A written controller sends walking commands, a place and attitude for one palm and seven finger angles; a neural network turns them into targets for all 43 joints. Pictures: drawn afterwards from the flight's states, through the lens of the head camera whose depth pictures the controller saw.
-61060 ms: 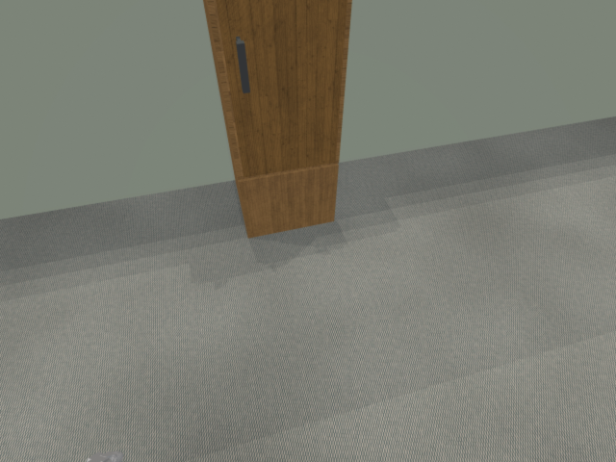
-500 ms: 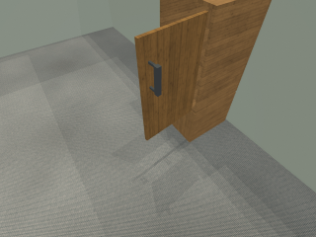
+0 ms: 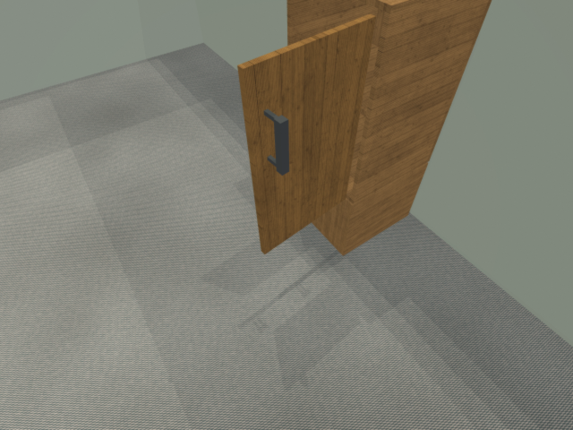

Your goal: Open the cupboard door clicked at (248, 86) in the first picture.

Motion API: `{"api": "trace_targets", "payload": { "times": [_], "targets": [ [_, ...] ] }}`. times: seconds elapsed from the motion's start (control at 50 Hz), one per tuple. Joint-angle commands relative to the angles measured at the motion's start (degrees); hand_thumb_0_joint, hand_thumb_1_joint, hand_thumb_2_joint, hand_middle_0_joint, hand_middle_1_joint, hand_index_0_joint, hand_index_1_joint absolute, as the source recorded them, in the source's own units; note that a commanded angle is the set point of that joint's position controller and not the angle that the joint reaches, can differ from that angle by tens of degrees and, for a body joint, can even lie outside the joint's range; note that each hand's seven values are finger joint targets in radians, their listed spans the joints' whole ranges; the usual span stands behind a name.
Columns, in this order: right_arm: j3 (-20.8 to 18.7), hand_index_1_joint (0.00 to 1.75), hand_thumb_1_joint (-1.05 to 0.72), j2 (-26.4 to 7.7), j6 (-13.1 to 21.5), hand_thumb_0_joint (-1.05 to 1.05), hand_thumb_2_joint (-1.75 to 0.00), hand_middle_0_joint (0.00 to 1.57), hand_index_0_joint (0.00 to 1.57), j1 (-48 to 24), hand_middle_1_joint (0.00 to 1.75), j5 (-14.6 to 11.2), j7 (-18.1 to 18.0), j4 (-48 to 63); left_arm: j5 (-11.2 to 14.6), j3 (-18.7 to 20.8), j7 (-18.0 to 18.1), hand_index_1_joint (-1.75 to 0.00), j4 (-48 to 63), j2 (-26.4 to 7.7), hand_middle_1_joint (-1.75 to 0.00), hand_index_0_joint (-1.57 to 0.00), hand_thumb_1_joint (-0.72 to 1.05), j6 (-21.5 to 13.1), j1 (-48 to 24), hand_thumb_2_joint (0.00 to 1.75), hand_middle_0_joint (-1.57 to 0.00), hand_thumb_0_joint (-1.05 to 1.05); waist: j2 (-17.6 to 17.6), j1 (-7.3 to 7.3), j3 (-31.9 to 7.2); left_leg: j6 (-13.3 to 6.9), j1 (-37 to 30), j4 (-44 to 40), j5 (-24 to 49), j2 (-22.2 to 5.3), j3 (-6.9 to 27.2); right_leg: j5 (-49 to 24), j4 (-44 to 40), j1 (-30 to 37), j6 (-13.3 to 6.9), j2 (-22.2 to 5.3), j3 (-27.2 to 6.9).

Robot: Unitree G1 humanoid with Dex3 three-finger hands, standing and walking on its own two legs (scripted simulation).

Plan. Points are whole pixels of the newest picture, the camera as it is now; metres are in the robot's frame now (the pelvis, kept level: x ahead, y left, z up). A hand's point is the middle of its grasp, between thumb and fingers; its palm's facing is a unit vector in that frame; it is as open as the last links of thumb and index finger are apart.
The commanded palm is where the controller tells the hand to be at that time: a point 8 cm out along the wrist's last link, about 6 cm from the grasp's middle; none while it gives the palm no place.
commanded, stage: stand and wait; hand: left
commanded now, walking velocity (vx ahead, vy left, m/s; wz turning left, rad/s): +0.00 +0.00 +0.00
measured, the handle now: (276, 142) +0.67 +0.06 +0.01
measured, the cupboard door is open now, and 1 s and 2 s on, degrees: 96 96 96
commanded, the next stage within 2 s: none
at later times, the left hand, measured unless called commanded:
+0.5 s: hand out of the picture +0.07 +0.22 -0.16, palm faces +0.00 -0.95 -0.31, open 7.3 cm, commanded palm none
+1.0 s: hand out of the picture +0.08 +0.21 -0.16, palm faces -0.02 -0.95 -0.30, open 7.3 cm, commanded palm none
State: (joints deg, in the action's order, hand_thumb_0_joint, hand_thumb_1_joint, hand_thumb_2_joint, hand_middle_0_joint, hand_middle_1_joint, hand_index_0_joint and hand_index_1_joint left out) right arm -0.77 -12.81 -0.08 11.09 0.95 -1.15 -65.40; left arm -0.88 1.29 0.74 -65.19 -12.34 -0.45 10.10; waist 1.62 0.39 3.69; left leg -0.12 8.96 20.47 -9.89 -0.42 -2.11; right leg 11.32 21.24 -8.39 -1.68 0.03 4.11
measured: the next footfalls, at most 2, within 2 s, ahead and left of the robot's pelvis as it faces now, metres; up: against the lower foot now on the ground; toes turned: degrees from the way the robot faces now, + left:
none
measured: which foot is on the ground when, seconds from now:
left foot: down 0.00-1.00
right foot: down 0.00-1.00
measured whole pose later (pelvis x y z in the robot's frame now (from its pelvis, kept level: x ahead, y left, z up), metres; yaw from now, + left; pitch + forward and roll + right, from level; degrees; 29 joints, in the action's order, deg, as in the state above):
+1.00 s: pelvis +0.02 -0.01 +0.00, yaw +0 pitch -1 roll +0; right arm -0.3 -15.9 0.1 8.5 0.8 -1.0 -65.6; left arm -0.8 0.9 0.5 -65.4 -15.2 -0.8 7.9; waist 1.4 0.4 3.3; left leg 0.8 5.8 17.2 -10.1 -1.3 -2.2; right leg 11.3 17.6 -5.3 -2.4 1.1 3.9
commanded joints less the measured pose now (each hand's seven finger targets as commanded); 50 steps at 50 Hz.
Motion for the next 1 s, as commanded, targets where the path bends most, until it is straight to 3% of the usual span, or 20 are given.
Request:
{"api": "trace_targets", "payload": {
  "times": [0.0, 0.38, 0.42, 0.98],
  "targets": [
    [-1.1, 0.30, -0.90, -8.0, 0.7, 0.00, -0.90, 0.20, 0.20, 0.5, 0.30, 0.3, -0.4, 2.3, 0.3, 1.6, 0.7, -0.30, 2.1, -9.7, -0.30, -0.20, 0.90, -1.3, 0.4, 0.90, -0.20, 0.00, -1.4, -0.06, -2.4, -1.3, -1.3, -3.5, 5.9, -6.0, 5.6, -5.2, -5.3, -0.1, -1.3, -7.1, -6.7],
    [-1.1, 0.30, -0.90, -11.3, 0.9, 0.00, -0.90, 0.20, 0.20, -2.7, 0.30, 0.2, -0.2, 2.7, 0.3, 1.6, 0.6, -0.30, 2.5, -12.7, -0.30, -0.20, 0.90, -1.7, -2.3, 0.90, -0.20, 0.00, -1.1, -0.03, -3.8, -1.0, -3.6, -4.3, 8.5, -6.5, 5.5, -9.8, -6.2, 1.8, -1.1, -7.6, -7.0],
    [-1.2, 0.30, -0.90, -11.7, 0.9, 0.00, -0.90, 0.20, 0.20, -2.9, 0.30, 0.1, -0.2, 2.9, 0.3, 1.7, 0.7, -0.30, 2.7, -13.1, -0.30, -0.20, 0.90, -1.7, -2.3, 0.90, -0.20, 0.00, -2.3, -0.10, -3.6, -1.1, -3.8, -4.3, 8.6, -6.6, 5.5, -9.9, -6.5, 1.7, -1.1, -7.5, -6.9],
    [-1.0, 0.30, -0.90, -12.0, 1.0, 0.00, -0.90, 0.20, 0.20, -2.9, 0.30, 0.1, -0.4, 2.5, 0.4, 1.5, 0.6, -0.30, 2.5, -13.5, -0.30, -0.20, 0.90, -1.7, -2.4, 0.90, -0.20, 0.00, -1.5, -0.05, -4.2, -0.9, -4.6, -4.8, 9.1, -6.7, 5.2, -11.4, -6.9, 2.8, -1.2, -7.6, -7.3]
  ]
}}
